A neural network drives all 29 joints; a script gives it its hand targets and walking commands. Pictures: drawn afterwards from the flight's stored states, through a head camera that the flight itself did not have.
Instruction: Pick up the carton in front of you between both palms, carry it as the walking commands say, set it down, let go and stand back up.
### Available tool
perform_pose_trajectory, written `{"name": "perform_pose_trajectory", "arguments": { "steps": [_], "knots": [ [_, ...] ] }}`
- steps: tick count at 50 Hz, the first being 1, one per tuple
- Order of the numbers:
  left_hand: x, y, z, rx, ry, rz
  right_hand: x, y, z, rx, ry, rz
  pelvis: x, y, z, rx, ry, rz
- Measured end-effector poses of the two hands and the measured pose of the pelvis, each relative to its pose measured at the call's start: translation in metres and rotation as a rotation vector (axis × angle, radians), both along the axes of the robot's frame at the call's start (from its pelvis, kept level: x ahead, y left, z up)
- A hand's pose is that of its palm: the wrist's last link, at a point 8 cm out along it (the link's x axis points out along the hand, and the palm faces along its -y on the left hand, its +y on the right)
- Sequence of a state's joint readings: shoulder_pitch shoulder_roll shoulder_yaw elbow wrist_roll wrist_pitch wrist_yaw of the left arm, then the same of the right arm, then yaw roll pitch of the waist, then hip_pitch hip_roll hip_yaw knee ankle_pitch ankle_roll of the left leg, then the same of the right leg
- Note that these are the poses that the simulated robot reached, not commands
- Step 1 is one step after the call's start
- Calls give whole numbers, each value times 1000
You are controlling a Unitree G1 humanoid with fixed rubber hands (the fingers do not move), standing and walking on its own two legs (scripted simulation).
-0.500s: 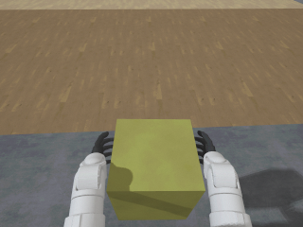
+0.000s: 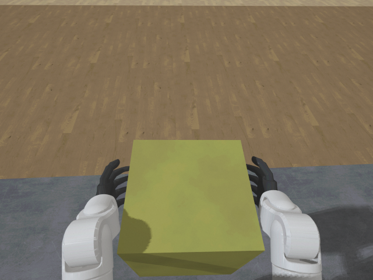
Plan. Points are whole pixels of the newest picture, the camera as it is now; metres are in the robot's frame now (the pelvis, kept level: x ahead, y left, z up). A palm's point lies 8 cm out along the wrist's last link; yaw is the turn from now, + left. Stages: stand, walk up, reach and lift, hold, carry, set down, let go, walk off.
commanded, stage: carry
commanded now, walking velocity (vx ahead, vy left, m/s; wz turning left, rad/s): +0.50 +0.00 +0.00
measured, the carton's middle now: (186, 213) +0.25 +0.01 +0.03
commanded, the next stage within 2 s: none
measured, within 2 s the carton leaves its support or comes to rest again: neither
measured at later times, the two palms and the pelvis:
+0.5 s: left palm (154, 112) +0.54 +0.11 +0.08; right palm (256, 111) +0.55 -0.19 +0.07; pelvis +0.30 -0.05 +0.00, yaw +2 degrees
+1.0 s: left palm (155, 51) +0.89 +0.14 +0.09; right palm (232, 53) +0.88 -0.16 +0.10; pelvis +0.64 +0.00 +0.00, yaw -2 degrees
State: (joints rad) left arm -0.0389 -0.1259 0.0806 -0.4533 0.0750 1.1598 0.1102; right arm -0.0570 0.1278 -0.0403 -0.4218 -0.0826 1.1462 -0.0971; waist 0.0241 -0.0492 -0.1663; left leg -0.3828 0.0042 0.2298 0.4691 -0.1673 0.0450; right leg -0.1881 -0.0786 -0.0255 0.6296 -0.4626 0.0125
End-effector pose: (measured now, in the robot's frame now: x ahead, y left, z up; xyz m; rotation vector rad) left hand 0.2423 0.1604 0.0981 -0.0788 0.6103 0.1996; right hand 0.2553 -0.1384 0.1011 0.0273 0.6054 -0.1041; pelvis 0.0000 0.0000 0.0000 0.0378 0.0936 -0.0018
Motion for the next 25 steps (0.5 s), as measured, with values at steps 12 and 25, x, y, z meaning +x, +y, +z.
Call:
{"name": "perform_pose_trajectory", "arguments": {
  "steps": [12, 25],
  "knots": [
    [136, -25, 14, -8, 55, -94, 106, -25, 13, 23, 56, -114, 127, -3, 16, -48, 3, -9],
    [294, -52, -22, 20, 139, 11, 298, -52, -29, 43, 139, -8, 299, -53, 1, -38, -16, 46]
  ]
}}
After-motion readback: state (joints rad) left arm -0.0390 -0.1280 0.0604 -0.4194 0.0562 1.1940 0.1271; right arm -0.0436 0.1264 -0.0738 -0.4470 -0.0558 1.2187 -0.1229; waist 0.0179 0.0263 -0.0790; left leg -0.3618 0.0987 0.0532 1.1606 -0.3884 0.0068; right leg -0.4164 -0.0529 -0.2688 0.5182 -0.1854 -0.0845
